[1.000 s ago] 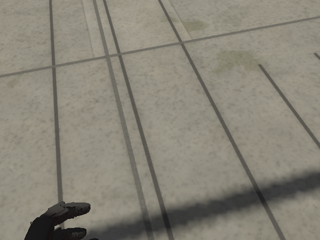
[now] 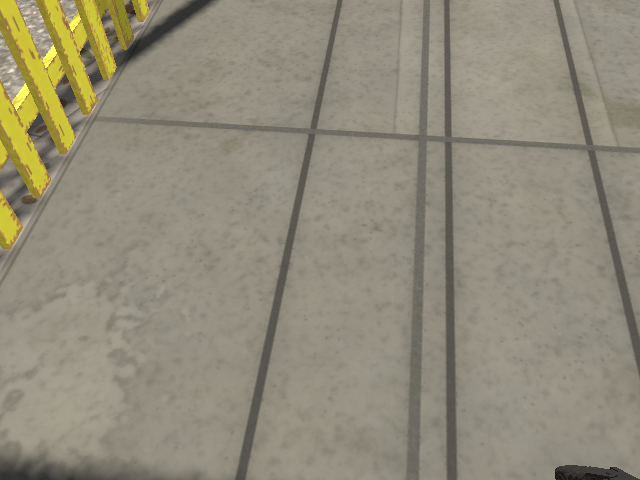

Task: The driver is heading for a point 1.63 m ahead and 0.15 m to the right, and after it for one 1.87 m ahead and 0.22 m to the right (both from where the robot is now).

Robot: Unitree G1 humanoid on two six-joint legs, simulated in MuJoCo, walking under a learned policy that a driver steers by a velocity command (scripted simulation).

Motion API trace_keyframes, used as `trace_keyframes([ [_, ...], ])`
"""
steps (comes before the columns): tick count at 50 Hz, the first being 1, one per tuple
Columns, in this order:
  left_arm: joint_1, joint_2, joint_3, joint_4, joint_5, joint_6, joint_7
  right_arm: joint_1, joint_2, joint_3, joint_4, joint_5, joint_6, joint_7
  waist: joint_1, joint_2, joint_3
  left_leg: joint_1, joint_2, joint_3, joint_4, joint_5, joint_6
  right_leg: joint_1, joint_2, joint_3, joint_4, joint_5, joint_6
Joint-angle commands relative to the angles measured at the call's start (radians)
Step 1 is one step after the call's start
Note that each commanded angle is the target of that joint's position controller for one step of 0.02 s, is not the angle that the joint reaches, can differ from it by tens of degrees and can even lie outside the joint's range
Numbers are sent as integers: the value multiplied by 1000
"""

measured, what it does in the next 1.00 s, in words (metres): steps on the spot: right foot, then left foot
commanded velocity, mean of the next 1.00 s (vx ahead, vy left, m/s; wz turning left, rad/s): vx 0.00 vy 0.00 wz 0.06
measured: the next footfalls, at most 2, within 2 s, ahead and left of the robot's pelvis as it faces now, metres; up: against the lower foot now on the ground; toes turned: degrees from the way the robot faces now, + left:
right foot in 0.04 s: +0.02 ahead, -0.12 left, +0.00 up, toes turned -7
left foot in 0.52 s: +0.12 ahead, +0.09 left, +0.00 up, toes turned -16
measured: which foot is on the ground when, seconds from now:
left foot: down 0.00-0.04, up 0.06-0.50, down 0.52-0.84, up 0.86-1.00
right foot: up 0.00-0.02, down 0.04-0.56, up 0.58-0.82, down 0.84-1.00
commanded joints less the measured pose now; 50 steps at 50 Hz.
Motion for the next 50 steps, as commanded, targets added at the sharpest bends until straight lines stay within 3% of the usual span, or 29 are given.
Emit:
trace_keyframes([
  [1, 16, 69, 27, -82, 1, -16, -10, -9, -174, -66, -42, 22, 0, -11, -1, 105, -93, 133, 267, -144, -52, 427, 122, 44, 33, -47, -207, 144, -45],
  [2, 59, 104, 43, -77, 10, -19, -2, 27, -150, -67, -25, 21, -1, -8, 4, 32, -90, 57, 214, -80, 64, 291, 51, 139, 28, 28, -308, 304, -88],
  [3, 105, 239, 81, -90, 23, -26, 18, 9, -96, -57, -58, -9, -5, -5, -11, -248, -97, -213, 75, 35, 386, 8, -53, 312, -187, 383, -363, 693, -197],
  [4, 133, 273, 83, -113, 42, -43, 15, -133, -79, -41, -124, -17, -18, -2, 47, -378, -112, -470, -92, -95, 607, -376, -99, 398, -318, 664, -411, 881, -396],
  [5, 147, 253, 77, -118, 49, -62, 11, -156, -104, -48, -120, -8, -30, 5, 70, -233, -166, -510, -70, -216, 712, -357, -93, 438, -308, 627, -418, 797, -407],
  [6, 96, 236, 73, -123, 34, -70, 19, -144, -111, -51, -106, 2, -37, 8, 31, -159, -150, -521, -57, -239, 726, -264, -80, 429, -251, 547, -397, 743, -350],
  [7, 36, 216, 69, -136, 11, -66, 31, -124, -114, -54, -89, -4, -40, 3, 0, -95, -136, -518, -42, -243, 684, -178, -81, 396, -201, 480, -384, 720, -294],
  [8, -11, 193, 59, -150, -8, -57, 42, -118, -132, -61, -87, -9, -38, -3, -20, -98, -131, -490, -33, -244, 642, -124, -86, 355, -173, 445, -387, 702, -266],
  [9, -27, 183, 54, -160, -10, -49, 49, -113, -126, -62, -87, -9, -39, -1, -33, -114, -137, -444, -47, -235, 634, -88, -94, 315, -146, 432, -385, 707, -256],
  [17, -1, 179, 40, -170, 20, -28, 58, -86, -95, -37, -51, -1, -28, 8, 0, -153, -152, -322, -67, -211, 365, 9, -115, 263, -105, 428, -347, 627, -233],
  [22, -43, 74, -19, -144, 54, -34, 30, -27, -85, -17, -21, 15, -32, 38, 6, -177, -133, -80, -10, -172, 175, 4, -77, 171, -122, 370, -346, 608, -239],
  [25, -35, 150, 5, -129, 41, -37, 33, -34, -144, -31, -43, 21, -41, 51, -4, -168, -45, -32, -46, -136, -52, 137, -31, 182, -102, 357, -329, 482, -210],
  [26, -16, 163, 13, -128, 41, -40, 39, -36, -176, -37, -56, 13, -43, 52, 5, -129, -45, -17, -24, -189, -73, 281, -8, 193, -76, 346, -300, 391, -178],
  [27, 9, 158, 18, -137, 55, -47, 47, -31, -228, -49, -70, 6, -47, 53, 38, -25, -56, 11, 36, -298, -54, 524, 32, 167, -4, 285, -212, 279, -137],
  [28, -11, 128, 14, -157, 66, -53, 54, -11, -254, -66, -58, 22, -48, 52, 50, 132, -63, 18, 95, -423, -97, 550, 122, 110, 103, 147, -110, 189, -68],
  [30, -120, 114, 16, -186, 47, -60, 60, 98, -228, -67, -48, 13, -46, 41, -34, 248, -81, 148, 225, -699, -186, 574, 280, -86, 174, 111, 83, -92, 1],
  [31, -155, 104, 17, -197, 37, -60, 58, 162, -236, -73, -41, 6, -51, 34, -73, 232, -104, 220, 254, -765, -207, 593, 310, -178, 175, 158, 251, -264, 13],
  [33, -128, 82, 16, -185, 28, -58, 43, 112, -256, -86, -54, 20, -50, 16, -34, 114, -130, 229, 203, -686, -170, 554, 249, -215, 129, 214, 346, -201, 24],
  [34, -133, 69, 13, -184, 26, -58, 40, 65, -242, -85, -67, 36, -39, 7, -16, 93, -128, 197, 152, -628, -173, 495, 201, -193, 117, 204, 243, -146, 26],
  [37, -135, 25, 2, -169, 18, -68, 27, 31, -228, -90, -88, 40, 10, -1, -19, 127, -141, 115, 65, -588, -167, 388, 152, -58, 153, 144, -10, -43, 34],
  [39, -81, 45, 10, -144, 9, -74, 16, 36, -240, -96, -96, 39, 23, 4, -17, 170, -161, 78, 56, -624, -170, 324, 147, 45, 171, 136, -160, 25, 27],
  [41, 16, 80, 30, -106, 6, -75, 16, 11, -231, -93, -105, 56, 25, 8, 30, 169, -159, -20, 17, -629, -142, 166, 104, 224, 151, 127, -397, 183, 4],
  [42, 62, 141, 51, -96, 16, -71, 25, 38, -189, -81, -105, 49, 25, 10, 27, 85, -170, -174, -40, -575, -28, -57, 50, 381, -5, 247, -451, 183, -53],
  [43, 20, 237, 66, -114, 58, -58, 29, 81, -129, -66, -124, 45, 16, 16, -29, -274, -133, -416, -203, -354, 246, -304, -12, 413, -283, 577, -512, 219, -202],
  [44, -17, 204, 57, -138, 96, -70, 25, 80, -212, -90, -121, 22, -2, 17, -29, -277, -87, -454, -100, -347, 476, -294, -51, 289, -395, 683, -551, 235, -288],
  [45, -91, 142, 37, -159, 91, -76, 34, 79, -268, -107, -99, 30, 0, 20, -55, -182, -49, -428, -64, -316, 592, -210, -63, 228, -333, 559, -543, 218, -272],
  [46, -137, 110, 26, -164, 71, -77, 41, 104, -264, -107, -68, 29, 9, 17, -70, -121, -22, -395, -54, -296, 641, -139, -75, 183, -241, 440, -526, 219, -229],
  [48, -126, 103, 14, -156, 43, -78, 57, 119, -204, -88, -52, 23, 18, 16, -54, -97, -8, -397, -62, -274, 758, -50, -98, 179, -175, 314, -506, 334, -214],
  [50, -59, 109, 10, -136, 49, -75, 62, 69, -171, -69, -77, 28, 14, 14, -21, -100, -13, -408, -71, -254, 730, -18, -111, 216, -155, 251, -500, 427, -238],
])
Keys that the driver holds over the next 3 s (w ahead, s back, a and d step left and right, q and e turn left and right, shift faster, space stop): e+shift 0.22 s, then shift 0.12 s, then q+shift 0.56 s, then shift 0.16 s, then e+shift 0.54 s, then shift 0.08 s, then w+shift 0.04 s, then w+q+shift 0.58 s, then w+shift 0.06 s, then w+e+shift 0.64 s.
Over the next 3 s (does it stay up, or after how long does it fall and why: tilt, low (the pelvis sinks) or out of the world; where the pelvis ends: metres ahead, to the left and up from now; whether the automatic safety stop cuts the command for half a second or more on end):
stays up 0.86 0.05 0.00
